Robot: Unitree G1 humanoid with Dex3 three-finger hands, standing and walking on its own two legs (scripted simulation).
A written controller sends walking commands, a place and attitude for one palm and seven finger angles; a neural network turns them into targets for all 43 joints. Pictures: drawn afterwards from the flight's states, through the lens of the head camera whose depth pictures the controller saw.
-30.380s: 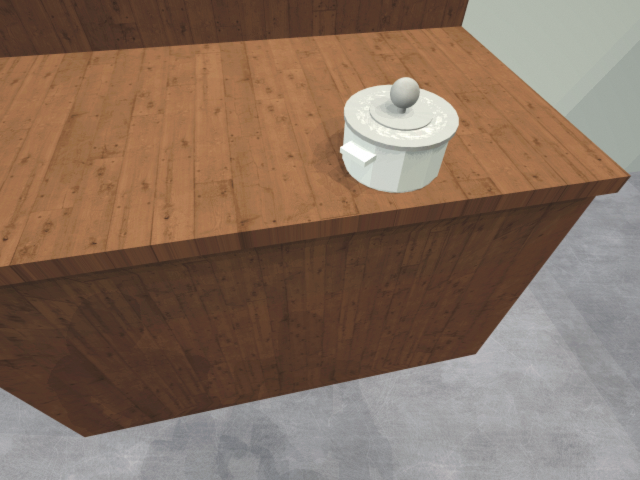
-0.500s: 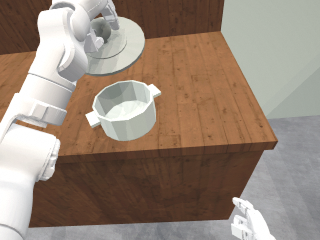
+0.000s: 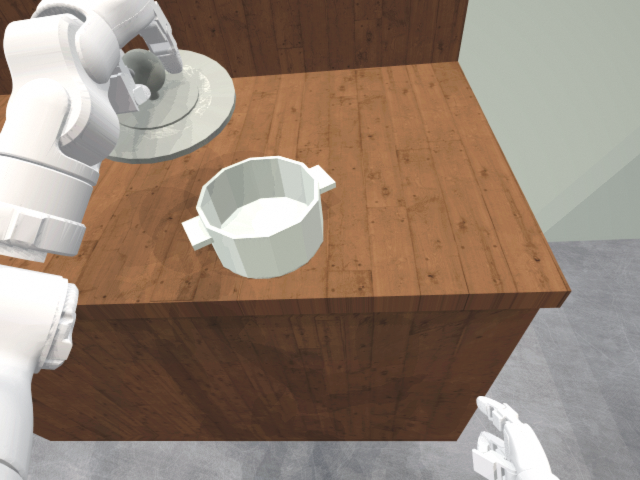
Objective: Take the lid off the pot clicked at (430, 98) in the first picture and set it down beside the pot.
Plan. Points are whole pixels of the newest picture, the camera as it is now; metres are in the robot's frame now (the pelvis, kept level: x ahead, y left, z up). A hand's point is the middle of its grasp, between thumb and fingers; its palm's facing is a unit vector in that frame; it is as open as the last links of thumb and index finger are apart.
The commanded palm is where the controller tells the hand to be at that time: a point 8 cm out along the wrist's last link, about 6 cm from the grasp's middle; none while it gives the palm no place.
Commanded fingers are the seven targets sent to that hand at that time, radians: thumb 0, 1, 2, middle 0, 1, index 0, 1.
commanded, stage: move the lid sideways beside the pot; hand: left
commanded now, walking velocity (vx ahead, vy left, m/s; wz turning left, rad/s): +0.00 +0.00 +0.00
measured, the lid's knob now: (142, 72) +0.46 +0.20 +0.30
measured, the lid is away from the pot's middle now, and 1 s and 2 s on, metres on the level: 0.09 0.21 0.25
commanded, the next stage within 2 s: lower the lid onto the table in 1.32 s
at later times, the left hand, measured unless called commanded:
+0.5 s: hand (76, 80) +0.43 +0.26 +0.31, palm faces -0.03 -0.01 -1.00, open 7.4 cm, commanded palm +0.39 +0.27 +0.39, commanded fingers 0.00 0.30 1.42 -1.23 -0.33 -1.18 -0.33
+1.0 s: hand (31, 81) +0.43 +0.31 +0.32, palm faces -0.04 +0.00 -1.00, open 7.4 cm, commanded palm +0.39 +0.32 +0.39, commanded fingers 0.00 0.30 1.42 -1.23 -0.33 -1.18 -0.33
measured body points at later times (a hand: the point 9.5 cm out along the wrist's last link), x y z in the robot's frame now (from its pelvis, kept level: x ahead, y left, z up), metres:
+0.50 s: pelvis +0.00 +0.02 +0.00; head +0.03 -0.02 +0.45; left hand +0.43 +0.26 +0.37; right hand +0.17 -0.22 -0.11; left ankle -0.03 +0.08 -0.74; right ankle +0.04 -0.12 -0.74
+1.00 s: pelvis +0.01 +0.02 +0.00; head +0.04 -0.01 +0.45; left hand +0.42 +0.30 +0.37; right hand +0.18 -0.22 -0.11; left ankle -0.03 +0.08 -0.74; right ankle +0.04 -0.12 -0.74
